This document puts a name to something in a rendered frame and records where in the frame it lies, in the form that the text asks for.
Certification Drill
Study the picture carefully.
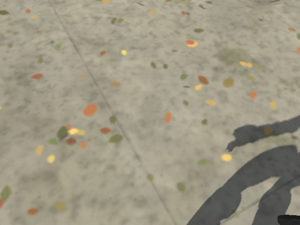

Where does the robot right hand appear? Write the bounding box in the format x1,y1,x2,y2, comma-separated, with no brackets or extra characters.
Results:
277,215,300,225

